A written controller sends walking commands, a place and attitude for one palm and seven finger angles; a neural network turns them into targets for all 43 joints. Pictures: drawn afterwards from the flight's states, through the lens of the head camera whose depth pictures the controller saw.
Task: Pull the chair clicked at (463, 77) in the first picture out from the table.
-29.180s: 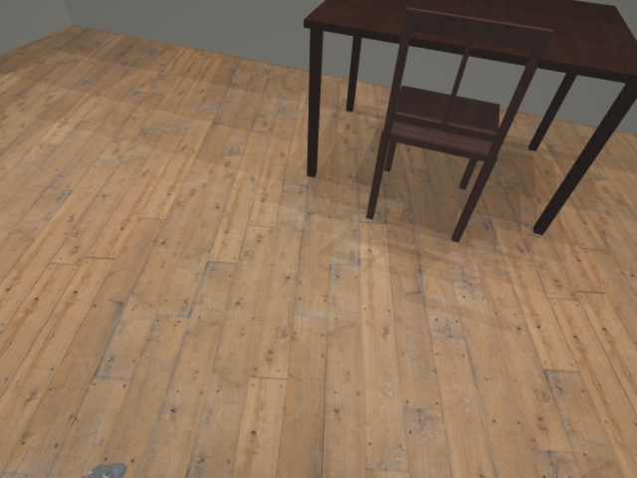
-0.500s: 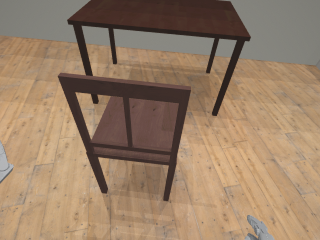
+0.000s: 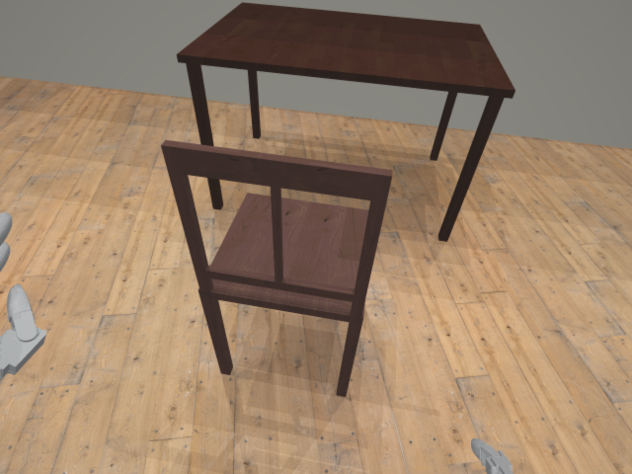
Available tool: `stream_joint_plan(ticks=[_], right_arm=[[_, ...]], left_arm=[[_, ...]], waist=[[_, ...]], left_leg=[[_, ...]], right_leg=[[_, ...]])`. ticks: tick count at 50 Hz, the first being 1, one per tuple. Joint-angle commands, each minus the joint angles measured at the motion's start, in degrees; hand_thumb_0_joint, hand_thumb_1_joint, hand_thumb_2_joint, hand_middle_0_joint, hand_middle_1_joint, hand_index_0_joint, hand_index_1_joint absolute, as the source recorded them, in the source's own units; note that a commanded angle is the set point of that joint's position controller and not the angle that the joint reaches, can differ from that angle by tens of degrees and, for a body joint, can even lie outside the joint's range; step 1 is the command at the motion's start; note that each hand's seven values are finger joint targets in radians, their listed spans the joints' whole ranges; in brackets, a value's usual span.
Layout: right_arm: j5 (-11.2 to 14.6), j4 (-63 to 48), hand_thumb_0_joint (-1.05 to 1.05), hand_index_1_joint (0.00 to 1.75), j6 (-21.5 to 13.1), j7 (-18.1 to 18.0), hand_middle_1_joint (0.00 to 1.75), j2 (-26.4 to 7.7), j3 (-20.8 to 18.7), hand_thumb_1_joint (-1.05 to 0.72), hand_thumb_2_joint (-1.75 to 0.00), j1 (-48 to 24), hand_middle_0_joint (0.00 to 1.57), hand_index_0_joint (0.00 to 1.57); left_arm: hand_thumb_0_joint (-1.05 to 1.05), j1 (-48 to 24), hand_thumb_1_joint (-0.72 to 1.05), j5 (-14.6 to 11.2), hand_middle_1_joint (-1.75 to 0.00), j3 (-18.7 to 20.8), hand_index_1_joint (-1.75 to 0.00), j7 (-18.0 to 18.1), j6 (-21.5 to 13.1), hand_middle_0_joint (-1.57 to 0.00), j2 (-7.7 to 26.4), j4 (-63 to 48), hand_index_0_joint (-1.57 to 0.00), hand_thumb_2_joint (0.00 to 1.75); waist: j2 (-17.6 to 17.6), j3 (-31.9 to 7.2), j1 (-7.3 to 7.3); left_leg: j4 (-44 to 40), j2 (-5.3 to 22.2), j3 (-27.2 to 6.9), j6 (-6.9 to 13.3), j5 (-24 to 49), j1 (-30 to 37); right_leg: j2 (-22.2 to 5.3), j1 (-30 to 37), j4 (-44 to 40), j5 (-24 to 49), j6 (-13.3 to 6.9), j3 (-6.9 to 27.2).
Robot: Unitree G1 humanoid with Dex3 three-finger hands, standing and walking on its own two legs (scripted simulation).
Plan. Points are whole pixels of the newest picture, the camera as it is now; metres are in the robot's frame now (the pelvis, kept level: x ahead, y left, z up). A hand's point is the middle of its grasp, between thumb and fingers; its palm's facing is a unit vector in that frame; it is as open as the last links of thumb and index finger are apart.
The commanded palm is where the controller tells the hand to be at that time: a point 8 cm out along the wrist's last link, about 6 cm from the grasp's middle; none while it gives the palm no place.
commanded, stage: stop stepping back and stand still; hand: left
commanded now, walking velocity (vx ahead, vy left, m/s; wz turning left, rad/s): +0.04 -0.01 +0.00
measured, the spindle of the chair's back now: (277, 237) +0.60 +0.10 -0.09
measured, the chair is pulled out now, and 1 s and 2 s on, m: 0.63 0.63 0.63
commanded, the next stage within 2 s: let the arm hang, fingers relaxed in 0.16 s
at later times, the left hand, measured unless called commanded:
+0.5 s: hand out of the picture +0.11 +0.19 -0.14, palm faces -0.01 -0.98 -0.19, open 7.4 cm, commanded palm none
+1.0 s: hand out of the picture -0.04 +0.17 -0.16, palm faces +0.01 -0.97 -0.24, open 7.4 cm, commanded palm none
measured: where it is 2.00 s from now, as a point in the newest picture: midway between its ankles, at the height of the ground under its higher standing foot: outside the picture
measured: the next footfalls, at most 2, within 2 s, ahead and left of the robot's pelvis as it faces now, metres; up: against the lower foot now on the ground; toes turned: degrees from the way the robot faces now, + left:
right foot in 0.02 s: +0.03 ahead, -0.12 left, +0.00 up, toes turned -3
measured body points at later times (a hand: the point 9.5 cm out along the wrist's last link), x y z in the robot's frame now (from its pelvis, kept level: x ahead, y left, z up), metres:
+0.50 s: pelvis +0.00 +0.01 +0.00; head +0.01 +0.02 +0.45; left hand +0.11 +0.24 -0.12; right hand +0.10 -0.21 -0.13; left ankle +0.06 +0.11 -0.73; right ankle -0.01 -0.12 -0.73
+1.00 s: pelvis +0.01 -0.01 +0.00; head +0.02 -0.03 +0.45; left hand -0.04 +0.22 -0.14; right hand -0.01 -0.23 -0.16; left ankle +0.06 +0.11 -0.73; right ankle -0.01 -0.12 -0.73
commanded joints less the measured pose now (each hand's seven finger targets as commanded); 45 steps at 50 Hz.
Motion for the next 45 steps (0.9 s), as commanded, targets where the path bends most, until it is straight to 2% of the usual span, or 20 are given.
stream_joint_plan(ticks=[1,2,3,5,6,8,9,11,12,13,14,15,16,19,21,23,26,30,34,45], right_arm=[[-0.9,-7.7,0.00,0.30,-3.8,0.5,0.30,-7.9,-2.5,-0.90,-0.90,-7.5,0.20,0.20],[-0.8,-7.8,0.00,0.30,-3.6,0.6,0.30,-7.8,-2.4,-0.90,-0.90,-7.3,0.20,0.20],[-0.9,-7.6,0.00,0.30,-3.9,0.7,0.30,-7.7,-2.4,-0.90,-0.90,-6.9,0.20,0.20],[-0.3,-8.1,0.00,0.30,-3.9,0.8,0.30,-8.6,-3.1,-0.90,-0.90,-7.3,0.20,0.20],[-0.2,-7.6,0.00,0.30,-4.2,0.3,0.30,-8.6,-2.7,-0.90,-0.90,-8.0,0.20,0.20],[-0.3,-7.7,0.00,0.30,-4.7,-0.6,0.30,-8.9,-2.3,-0.90,-0.90,-9.3,0.20,0.20],[-0.1,-8.0,0.00,0.30,-4.9,-0.7,0.30,-8.9,-2.4,-0.90,-0.90,-9.5,0.20,0.20],[0.2,-8.3,0.00,0.30,-5.1,-1.1,0.30,-7.9,-2.2,-0.90,-0.90,-9.7,0.20,0.20],[0.2,-8.2,0.00,0.30,-5.2,-1.2,0.30,-7.7,-1.9,-0.90,-0.90,-9.3,0.20,0.20],[-1.8,2.9,0.00,0.30,-2.2,4.4,0.30,-15.9,-4.0,-0.90,-0.90,-7.3,0.20,0.20],[-1.4,2.6,0.00,0.30,1.9,4.4,0.30,-9.5,-3.3,-0.90,-0.90,-5.4,0.20,0.20],[-1.5,1.5,0.00,0.30,3.0,4.2,0.30,-9.6,-2.8,-0.90,-0.90,-5.5,0.20,0.20],[-2.0,1.5,0.00,0.30,3.5,4.1,0.30,-9.0,-2.2,-0.90,-0.90,-5.8,0.20,0.20],[-2.3,1.9,0.00,0.30,5.1,4.4,0.30,-8.9,-1.6,-0.90,-0.90,-5.5,0.20,0.20],[-2.4,3.6,0.00,0.30,6.4,4.4,0.30,-9.4,-1.8,-0.90,-0.90,-5.5,0.20,0.20],[-2.7,6.1,0.00,0.30,7.0,4.4,0.30,-9.4,-1.4,-0.90,-0.90,-5.4,0.20,0.20],[-2.6,9.2,0.00,0.30,7.3,4.3,0.30,-9.2,-0.6,-0.90,-0.90,-5.3,0.20,0.20],[-2.8,12.0,0.00,0.30,7.9,3.6,0.30,-6.3,-1.3,-0.90,-0.90,-2.2,0.20,0.20],[-2.4,14.3,0.00,0.30,8.3,3.4,0.30,-6.8,-1.5,-0.90,-0.90,1.0,0.20,0.20],[-2.0,19.8,0.00,0.30,8.3,3.0,0.30,-5.5,-0.7,-0.90,-0.90,5.9,0.20,0.20]], left_arm=[[0.00,0.2,0.90,-0.2,-0.30,7.4,-0.30,0.8,-5.8,-0.20,14.1,-19.4,-0.20,0.90],[0.00,-0.7,0.90,-1.2,-0.30,8.4,-0.30,0.8,-6.1,-0.20,14.7,-21.3,-0.20,0.90],[0.00,-2.0,0.90,-1.5,-0.30,10.0,-0.30,1.3,-6.6,-0.20,15.8,-21.7,-0.20,0.90],[0.00,-0.4,0.90,-1.9,-0.30,8.5,-0.30,1.3,-5.9,-0.20,12.5,-22.4,-0.20,0.90],[0.00,-0.2,0.90,-2.0,-0.30,9.0,-0.30,1.3,-5.9,-0.20,12.9,-20.5,-0.20,0.90],[0.00,-1.5,0.90,-1.8,-0.30,8.3,-0.30,1.3,-6.4,-0.20,11.8,-18.3,-0.20,0.90],[0.00,-2.2,0.90,-1.5,-0.30,8.0,-0.30,1.0,-6.2,-0.20,11.5,-17.0,-0.20,0.90],[0.00,-0.5,0.90,-1.3,-0.30,7.1,-0.30,0.4,-5.4,-0.20,10.1,-11.4,-0.20,0.90],[0.00,-1.3,0.90,-1.0,-0.30,6.5,-0.30,0.4,-5.2,-0.20,9.8,-11.0,-0.20,0.90],[0.00,-2.7,0.90,4.6,-0.30,-15.0,-0.30,-6.9,6.3,-0.20,-4.1,26.1,-0.20,0.90],[0.00,-1.8,0.90,3.4,-0.30,-15.5,-0.30,-7.4,10.5,-0.20,-8.2,28.9,-0.20,0.90],[0.00,-1.7,0.90,3.2,-0.30,-16.4,-0.30,-7.6,11.7,-0.20,-8.8,29.3,-0.20,0.90],[0.00,-2.9,0.90,2.8,-0.30,-17.6,-0.30,-7.8,11.5,-0.20,-9.6,31.0,-0.20,0.90],[0.00,-4.9,0.90,3.3,-0.30,-18.2,-0.30,-7.2,10.7,-0.20,-5.7,41.2,-0.20,0.90],[0.00,-8.8,0.90,3.2,-0.30,-19.5,-0.30,-6.9,10.8,-0.20,-4.4,47.3,-0.20,0.90],[0.00,-10.1,0.90,2.8,-0.30,-20.8,-0.30,-6.8,11.2,-0.20,-4.0,52.5,-0.20,0.90],[0.00,-7.0,0.90,2.3,-0.30,-22.2,-0.30,-6.5,11.4,-0.20,-3.3,61.0,-0.20,0.90],[0.00,-3.2,0.90,2.2,-0.30,-21.9,-0.30,-6.2,11.1,-0.20,-5.6,68.5,-0.20,0.90],[0.00,-4.6,0.90,2.0,-0.30,-23.2,-0.30,-6.6,10.9,-0.20,-6.0,73.2,-0.20,0.90],[0.00,-3.2,0.90,1.4,-0.30,-24.7,-0.30,-6.0,10.5,-0.20,-7.0,79.7,-0.20,0.90]], waist=[[-1.7,0.9,0.90],[-2.0,-0.8,0.21],[-0.7,-2.1,0.25],[-5.9,-0.6,0.39],[-3.8,0.4,0.19],[6.9,0.0,0.89],[12.2,-0.3,1.26],[14.7,3.1,1.52],[11.8,3.9,1.39],[6.8,5.2,-0.92],[4.1,-0.4,0.91],[4.9,-0.4,1.16],[0.1,-2.1,1.95],[-12.0,-4.7,2.35],[-14.8,-3.0,1.36],[-7.2,-0.7,0.98],[9.9,2.7,2.29],[16.5,2.2,2.48],[5.3,3.2,1.64],[-3.4,6.4,1.06]], left_leg=[[4.7,1.5,-2.7,0.1,-8.8,-4.0],[9.9,-0.8,0.5,-0.8,-7.4,-1.9],[7.7,-0.4,0.8,-0.9,-7.0,0.3],[0.5,1.0,-0.9,-0.8,-0.9,5.7],[-3.4,1.8,-1.9,-0.5,2.3,9.0],[-13.6,6.8,-8.7,0.3,7.2,9.9],[-17.9,9.6,-12.3,0.5,3.3,8.8],[-23.0,11.7,-13.9,2.1,-10.3,1.5],[-22.7,11.2,-13.1,2.0,-10.7,-0.1],[-9.0,7.9,-13.1,3.2,18.0,-0.6],[-9.3,9.0,-9.8,3.0,25.2,1.5],[-10.2,9.6,-9.8,3.1,22.8,2.0],[-10.0,10.3,-11.2,3.8,21.1,2.5],[-6.7,5.1,-9.2,1.8,11.1,1.2],[-4.4,2.7,-7.0,1.1,6.6,3.0],[-6.2,2.9,-7.1,0.9,6.8,5.2],[-12.7,4.1,-8.6,1.0,1.4,3.3],[-14.2,3.9,-8.3,0.9,-5.9,2.8],[-13.6,4.5,-8.9,1.0,-7.3,3.9],[-9.4,3.8,-5.5,0.8,1.0,5.9]], right_leg=[[-10.3,3.1,-24.1,5.4,-5.5,18.2],[-15.1,0.8,-25.5,5.1,-8.3,23.5],[-16.6,-0.3,-24.5,4.7,-9.3,22.6],[-12.9,-2.4,-20.4,7.1,-8.5,17.9],[-10.4,-4.7,-18.0,8.9,-6.5,14.5],[-3.7,-2.7,-10.6,9.4,-2.1,8.3],[-1.6,-1.5,-8.0,5.0,-0.7,5.8],[-1.9,2.0,-7.8,3.5,0.3,4.6],[-2.3,3.6,-9.8,5.2,0.3,4.6],[-2.7,-6.8,-0.8,16.4,-0.4,2.9],[-2.7,-3.9,-1.2,8.3,0.5,3.1],[-2.5,-4.2,-1.2,2.9,0.9,2.5],[-2.5,-3.4,-4.6,0.5,0.8,3.2],[-4.9,3.7,-10.6,13.6,-1.7,6.5],[-7.3,0.8,-12.4,11.6,-4.1,8.5],[-6.3,-2.0,-12.1,9.6,-3.9,8.2],[-3.5,-0.6,-11.8,6.8,-2.2,6.1],[-3.2,1.6,-13.3,7.3,-3.0,5.1],[-3.7,0.0,-15.4,6.0,-3.3,5.6],[-5.6,-3.5,-17.8,5.4,-4.1,7.9]])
